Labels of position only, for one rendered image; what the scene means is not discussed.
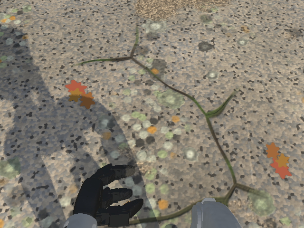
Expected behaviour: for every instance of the robot left hand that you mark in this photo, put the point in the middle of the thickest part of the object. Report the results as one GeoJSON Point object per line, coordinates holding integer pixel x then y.
{"type": "Point", "coordinates": [95, 201]}

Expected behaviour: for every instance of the robot left forearm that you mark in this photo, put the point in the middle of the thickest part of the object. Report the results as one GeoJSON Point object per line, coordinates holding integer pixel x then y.
{"type": "Point", "coordinates": [81, 220]}

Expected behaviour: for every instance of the robot right thigh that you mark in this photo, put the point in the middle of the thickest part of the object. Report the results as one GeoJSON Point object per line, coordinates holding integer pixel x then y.
{"type": "Point", "coordinates": [212, 214]}

